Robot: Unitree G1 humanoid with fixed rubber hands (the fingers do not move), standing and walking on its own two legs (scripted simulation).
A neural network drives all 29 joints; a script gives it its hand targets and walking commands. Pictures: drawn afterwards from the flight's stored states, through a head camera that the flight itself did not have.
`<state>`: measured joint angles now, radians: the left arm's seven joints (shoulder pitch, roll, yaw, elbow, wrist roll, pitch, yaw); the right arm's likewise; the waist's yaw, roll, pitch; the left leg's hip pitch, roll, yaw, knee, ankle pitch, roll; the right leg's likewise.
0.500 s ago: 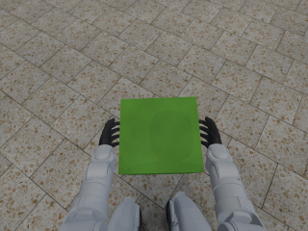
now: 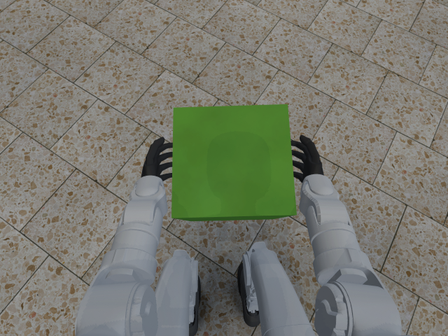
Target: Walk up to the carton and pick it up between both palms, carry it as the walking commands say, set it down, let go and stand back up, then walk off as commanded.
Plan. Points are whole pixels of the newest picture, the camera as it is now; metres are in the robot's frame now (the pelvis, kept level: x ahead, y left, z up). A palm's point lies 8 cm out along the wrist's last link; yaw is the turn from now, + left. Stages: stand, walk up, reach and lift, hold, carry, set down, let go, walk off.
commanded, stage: set down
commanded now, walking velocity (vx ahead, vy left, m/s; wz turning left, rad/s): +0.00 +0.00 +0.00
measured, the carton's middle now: (231, 172) +0.42 -0.04 -0.14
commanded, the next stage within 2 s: none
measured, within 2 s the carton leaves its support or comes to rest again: neither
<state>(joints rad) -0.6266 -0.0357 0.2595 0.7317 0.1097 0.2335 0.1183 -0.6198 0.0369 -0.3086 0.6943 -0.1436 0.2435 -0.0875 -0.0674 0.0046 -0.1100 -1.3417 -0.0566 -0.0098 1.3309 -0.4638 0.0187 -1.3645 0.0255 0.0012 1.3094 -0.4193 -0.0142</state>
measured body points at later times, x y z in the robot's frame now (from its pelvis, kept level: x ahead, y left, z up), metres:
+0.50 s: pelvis -0.01 +0.00 -0.07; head +0.22 -0.01 +0.32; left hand +0.44 +0.11 -0.17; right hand +0.42 -0.19 -0.16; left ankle +0.08 +0.11 -0.59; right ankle +0.09 -0.11 -0.59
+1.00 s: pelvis -0.06 +0.01 -0.14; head +0.27 -0.02 +0.14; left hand +0.44 +0.12 -0.29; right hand +0.42 -0.19 -0.29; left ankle +0.08 +0.11 -0.59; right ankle +0.09 -0.11 -0.59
